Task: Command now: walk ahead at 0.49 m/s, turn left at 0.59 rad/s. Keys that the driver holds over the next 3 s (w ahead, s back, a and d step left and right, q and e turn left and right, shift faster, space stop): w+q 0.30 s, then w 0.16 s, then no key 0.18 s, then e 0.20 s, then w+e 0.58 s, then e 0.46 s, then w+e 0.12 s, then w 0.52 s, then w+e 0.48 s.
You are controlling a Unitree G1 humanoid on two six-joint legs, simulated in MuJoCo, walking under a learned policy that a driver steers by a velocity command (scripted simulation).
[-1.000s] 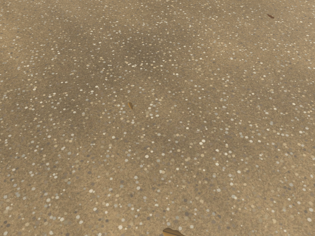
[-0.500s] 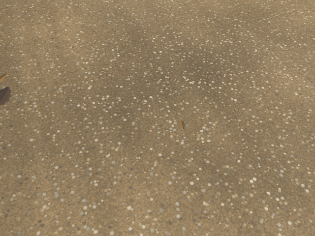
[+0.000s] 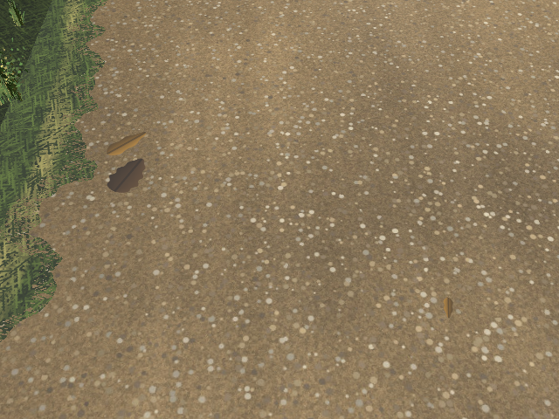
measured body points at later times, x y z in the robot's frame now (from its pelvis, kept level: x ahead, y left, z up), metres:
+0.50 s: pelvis +0.26 +0.10 -0.01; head +0.30 +0.12 +0.44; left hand +0.27 +0.39 -0.14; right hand +0.48 -0.12 -0.10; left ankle +0.30 +0.18 -0.74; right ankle +0.18 -0.09 -0.63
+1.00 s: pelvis +0.45 +0.11 -0.01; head +0.48 +0.11 +0.44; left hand +0.52 +0.41 -0.11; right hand +0.64 -0.12 -0.12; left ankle +0.36 +0.22 -0.66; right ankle +0.53 +0.05 -0.74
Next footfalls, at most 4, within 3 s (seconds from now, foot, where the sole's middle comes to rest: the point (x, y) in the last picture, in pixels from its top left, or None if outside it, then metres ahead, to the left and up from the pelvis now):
0.38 left None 0.34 0.20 -0.77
0.88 right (270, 373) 0.57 0.06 -0.77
1.32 left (175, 350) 0.64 0.29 -0.77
1.76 right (286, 283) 0.82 0.01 -0.77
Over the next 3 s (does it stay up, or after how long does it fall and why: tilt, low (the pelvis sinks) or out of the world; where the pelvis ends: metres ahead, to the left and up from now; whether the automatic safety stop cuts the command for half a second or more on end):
stays up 1.11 -0.10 0.01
